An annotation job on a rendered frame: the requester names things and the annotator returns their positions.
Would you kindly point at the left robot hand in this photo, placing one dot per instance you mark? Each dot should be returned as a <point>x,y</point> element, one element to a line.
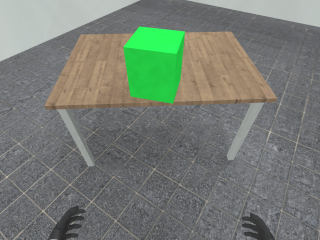
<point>61,228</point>

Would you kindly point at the carton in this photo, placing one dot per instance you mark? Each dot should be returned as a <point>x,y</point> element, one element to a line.
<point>153,59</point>

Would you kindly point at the table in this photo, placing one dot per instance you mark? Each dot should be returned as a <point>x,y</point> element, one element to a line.
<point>215,70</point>

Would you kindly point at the right robot hand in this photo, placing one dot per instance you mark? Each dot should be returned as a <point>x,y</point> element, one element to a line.
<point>263,232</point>

